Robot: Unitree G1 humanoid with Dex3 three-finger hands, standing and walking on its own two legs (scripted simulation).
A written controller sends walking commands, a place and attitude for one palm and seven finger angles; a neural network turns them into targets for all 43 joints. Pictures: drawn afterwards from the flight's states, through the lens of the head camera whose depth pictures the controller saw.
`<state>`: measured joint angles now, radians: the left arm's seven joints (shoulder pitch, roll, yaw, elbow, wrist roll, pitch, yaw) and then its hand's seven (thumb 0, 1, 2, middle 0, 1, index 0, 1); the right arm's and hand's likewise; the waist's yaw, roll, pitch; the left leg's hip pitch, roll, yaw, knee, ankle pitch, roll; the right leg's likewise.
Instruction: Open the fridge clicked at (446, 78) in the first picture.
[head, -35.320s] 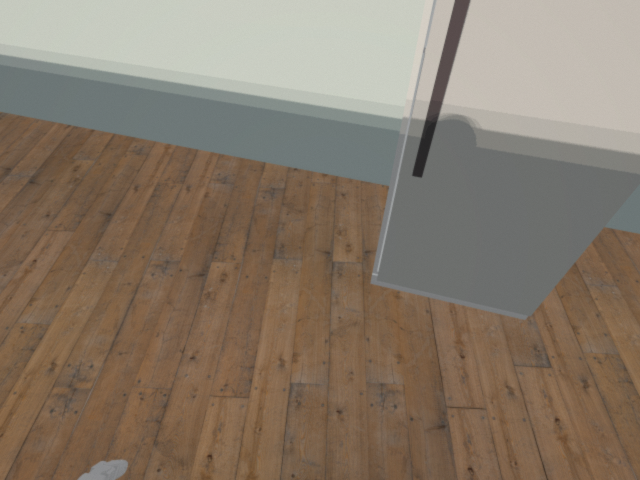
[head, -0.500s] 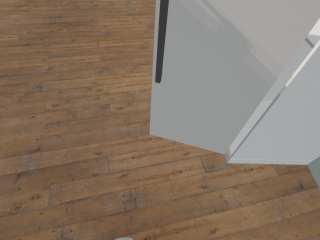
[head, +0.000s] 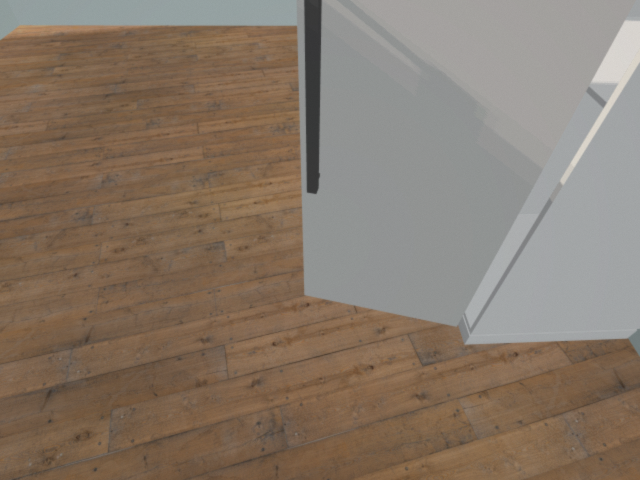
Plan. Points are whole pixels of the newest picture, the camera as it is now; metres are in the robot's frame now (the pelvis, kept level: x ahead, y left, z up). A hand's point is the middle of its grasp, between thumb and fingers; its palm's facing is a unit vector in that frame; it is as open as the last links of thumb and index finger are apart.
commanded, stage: let the arm hang, fingers relaxed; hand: left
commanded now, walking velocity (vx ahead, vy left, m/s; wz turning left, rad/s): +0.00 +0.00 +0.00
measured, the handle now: (315, 103) +0.79 +0.05 +0.08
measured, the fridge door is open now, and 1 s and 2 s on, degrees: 74 74 74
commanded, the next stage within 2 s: look to check the result in 0.14 s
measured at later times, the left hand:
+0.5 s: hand out of the picture +0.07 +0.24 -0.16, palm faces -0.02 -0.95 -0.32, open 7.4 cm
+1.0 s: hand out of the picture +0.11 +0.22 -0.16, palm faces -0.02 -0.95 -0.30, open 7.4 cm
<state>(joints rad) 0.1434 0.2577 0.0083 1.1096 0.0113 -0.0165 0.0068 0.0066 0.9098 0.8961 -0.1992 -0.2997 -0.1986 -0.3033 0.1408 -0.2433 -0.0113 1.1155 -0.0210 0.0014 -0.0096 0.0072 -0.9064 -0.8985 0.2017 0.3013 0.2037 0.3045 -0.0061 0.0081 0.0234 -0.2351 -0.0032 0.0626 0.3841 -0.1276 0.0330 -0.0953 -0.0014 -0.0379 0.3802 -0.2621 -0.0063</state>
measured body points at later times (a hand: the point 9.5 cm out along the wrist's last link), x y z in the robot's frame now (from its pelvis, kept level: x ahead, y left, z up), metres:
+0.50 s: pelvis +0.02 +0.00 +0.00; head +0.04 +0.00 +0.45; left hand +0.08 +0.29 -0.14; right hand +0.09 -0.30 -0.13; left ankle +0.05 +0.10 -0.74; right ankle -0.03 -0.11 -0.74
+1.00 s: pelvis +0.04 -0.02 +0.00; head +0.05 -0.02 +0.45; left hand +0.11 +0.27 -0.14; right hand +0.11 -0.30 -0.14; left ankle +0.05 +0.10 -0.74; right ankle -0.03 -0.11 -0.74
